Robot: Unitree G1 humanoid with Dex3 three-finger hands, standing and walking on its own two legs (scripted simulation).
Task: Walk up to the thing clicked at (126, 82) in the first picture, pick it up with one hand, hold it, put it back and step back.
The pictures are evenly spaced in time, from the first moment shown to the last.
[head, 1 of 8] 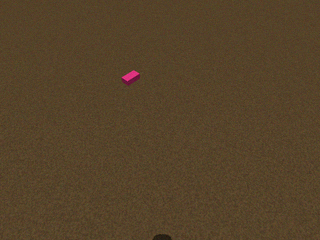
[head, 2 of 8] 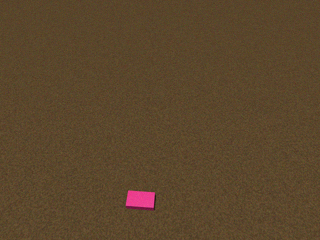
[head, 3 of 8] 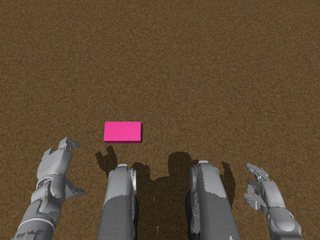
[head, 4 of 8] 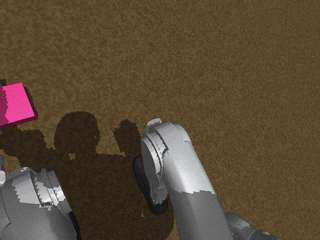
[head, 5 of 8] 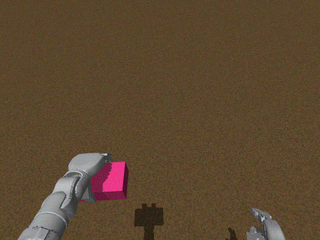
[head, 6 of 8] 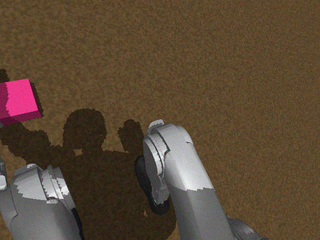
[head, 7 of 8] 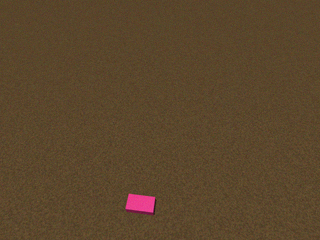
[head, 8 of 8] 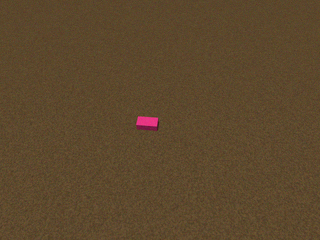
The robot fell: no
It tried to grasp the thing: yes
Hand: left
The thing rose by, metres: 0.68
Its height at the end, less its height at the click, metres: +0.00
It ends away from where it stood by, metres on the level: 0.00
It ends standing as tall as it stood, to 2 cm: yes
